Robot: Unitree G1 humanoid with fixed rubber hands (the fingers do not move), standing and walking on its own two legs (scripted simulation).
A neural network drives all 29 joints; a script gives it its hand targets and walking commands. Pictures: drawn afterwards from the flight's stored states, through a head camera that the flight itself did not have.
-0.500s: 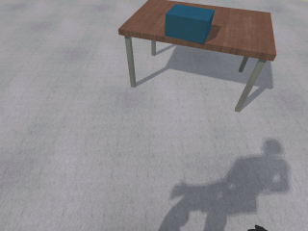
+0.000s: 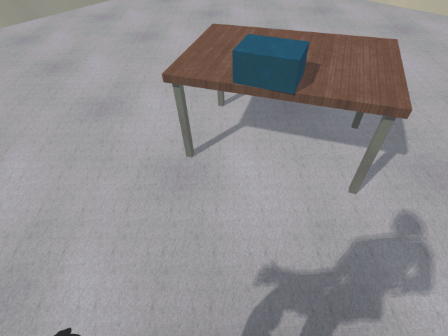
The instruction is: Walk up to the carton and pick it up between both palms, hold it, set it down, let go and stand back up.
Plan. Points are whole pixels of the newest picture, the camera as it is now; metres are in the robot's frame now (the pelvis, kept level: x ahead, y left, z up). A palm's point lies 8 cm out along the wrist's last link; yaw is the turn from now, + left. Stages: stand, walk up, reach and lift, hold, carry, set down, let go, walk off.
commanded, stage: walk up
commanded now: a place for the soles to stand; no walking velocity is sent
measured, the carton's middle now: (270, 62) +1.24 -0.09 -0.08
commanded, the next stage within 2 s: none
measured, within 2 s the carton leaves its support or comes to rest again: neither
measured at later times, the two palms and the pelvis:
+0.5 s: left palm (117, 255) +0.32 +0.28 -0.10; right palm out of the picture +0.19 -0.31 -0.10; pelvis +0.16 +0.00 -0.01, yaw -3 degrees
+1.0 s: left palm (97, 221) +0.40 +0.36 -0.09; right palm (358, 270) +0.31 -0.24 -0.09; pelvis +0.27 +0.06 +0.00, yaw -4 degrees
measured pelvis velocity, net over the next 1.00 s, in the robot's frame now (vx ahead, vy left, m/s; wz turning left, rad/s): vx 0.27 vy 0.06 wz -0.08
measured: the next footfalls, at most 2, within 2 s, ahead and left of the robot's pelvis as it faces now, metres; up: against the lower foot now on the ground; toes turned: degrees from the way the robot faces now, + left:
left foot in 0.12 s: +0.10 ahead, +0.12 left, +0.00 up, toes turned +3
right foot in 0.48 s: +0.32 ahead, -0.12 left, +0.00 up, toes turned +0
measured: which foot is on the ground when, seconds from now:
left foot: up 0.00-0.10, down 0.12-0.52, up 0.54-0.80, down 0.82-1.00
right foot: down 0.00-0.12, up 0.14-0.46, down 0.48-0.82, up 0.84-1.00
